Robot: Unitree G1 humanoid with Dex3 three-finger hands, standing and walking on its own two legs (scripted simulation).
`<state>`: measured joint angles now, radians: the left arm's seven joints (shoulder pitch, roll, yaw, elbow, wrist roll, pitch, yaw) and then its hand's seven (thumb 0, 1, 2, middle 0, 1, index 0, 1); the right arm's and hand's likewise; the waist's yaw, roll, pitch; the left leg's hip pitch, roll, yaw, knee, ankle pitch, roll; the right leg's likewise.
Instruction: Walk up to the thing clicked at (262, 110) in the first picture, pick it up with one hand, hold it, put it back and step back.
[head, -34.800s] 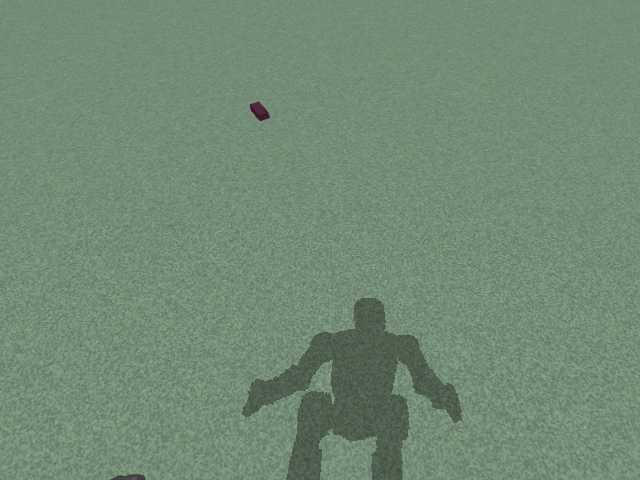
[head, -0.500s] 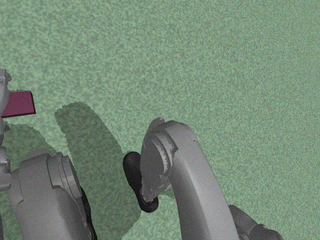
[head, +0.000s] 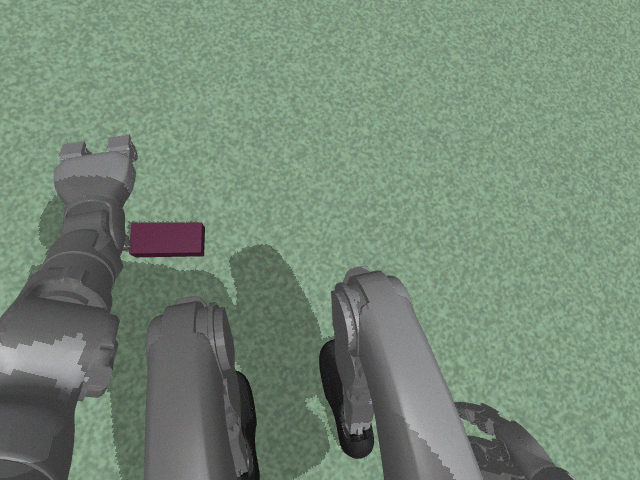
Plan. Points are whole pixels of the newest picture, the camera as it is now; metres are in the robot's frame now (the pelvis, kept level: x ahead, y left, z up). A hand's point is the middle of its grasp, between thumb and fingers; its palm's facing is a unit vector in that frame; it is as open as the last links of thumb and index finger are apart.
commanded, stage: withdraw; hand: left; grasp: from above
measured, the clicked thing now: (168, 240) +0.46 +0.21 -0.35
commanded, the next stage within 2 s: home in 0.22 s
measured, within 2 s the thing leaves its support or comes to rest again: neither
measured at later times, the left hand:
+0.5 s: hand (131, 225) +0.45 +0.23 -0.20, palm faces -0.30 -0.07 -0.95, open 12.9 cm
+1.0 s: hand (56, 328) +0.30 +0.22 +0.03, palm faces -0.21 -0.70 -0.68, open 7.7 cm
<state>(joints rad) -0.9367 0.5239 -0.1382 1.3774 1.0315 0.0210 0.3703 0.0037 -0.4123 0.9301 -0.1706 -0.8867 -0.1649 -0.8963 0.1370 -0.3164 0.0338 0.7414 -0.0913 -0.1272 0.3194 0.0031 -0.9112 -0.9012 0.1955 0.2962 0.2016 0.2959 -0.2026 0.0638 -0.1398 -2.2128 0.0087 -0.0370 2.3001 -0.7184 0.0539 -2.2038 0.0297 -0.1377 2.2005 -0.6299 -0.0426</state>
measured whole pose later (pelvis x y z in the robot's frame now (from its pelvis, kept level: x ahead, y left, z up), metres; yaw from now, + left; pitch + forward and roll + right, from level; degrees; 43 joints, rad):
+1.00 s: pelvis +0.00 +0.00 +0.15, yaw +5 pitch +30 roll -4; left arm -0.19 0.31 -0.07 0.58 0.50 0.05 0.21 0.01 0.80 0.90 -0.22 -0.34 -0.22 -0.34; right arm 0.09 -0.32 -0.05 0.64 0.03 -0.07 0.02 0.01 -0.91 -0.90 0.20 0.30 0.20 0.30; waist -0.06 0.02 -0.23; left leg -1.68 -0.04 -0.04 1.81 -0.64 0.03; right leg -1.67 0.02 -0.09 1.75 -0.60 -0.04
